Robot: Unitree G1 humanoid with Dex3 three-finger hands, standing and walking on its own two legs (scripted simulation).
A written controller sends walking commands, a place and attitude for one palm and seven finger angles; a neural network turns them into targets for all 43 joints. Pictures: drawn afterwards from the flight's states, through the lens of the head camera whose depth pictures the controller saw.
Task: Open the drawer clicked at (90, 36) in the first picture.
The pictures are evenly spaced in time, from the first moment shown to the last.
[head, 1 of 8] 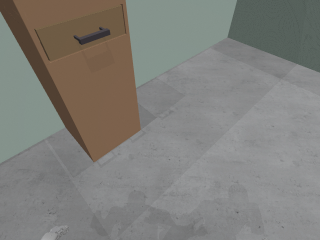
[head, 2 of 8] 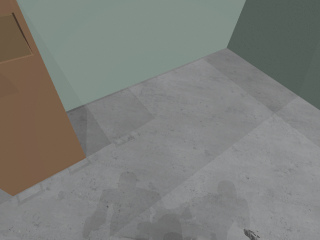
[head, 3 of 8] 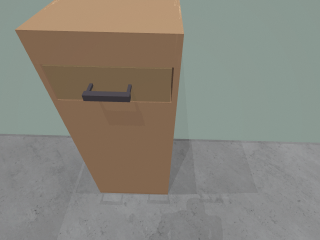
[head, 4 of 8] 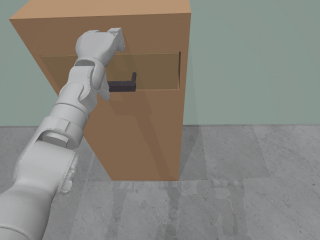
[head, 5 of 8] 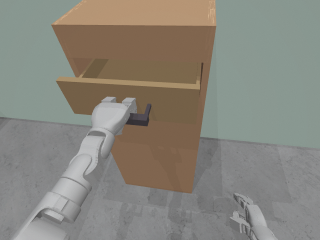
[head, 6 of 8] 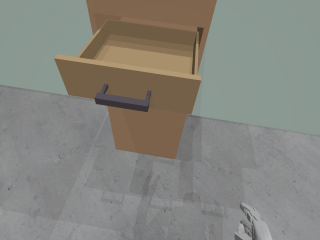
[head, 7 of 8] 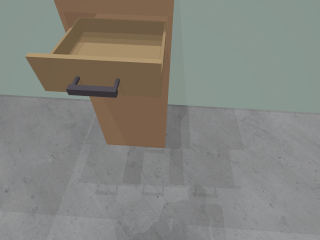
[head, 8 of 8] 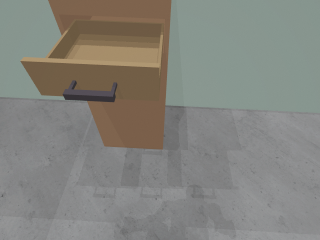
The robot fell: no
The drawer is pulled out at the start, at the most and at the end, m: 0.00 0.30 0.30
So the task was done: yes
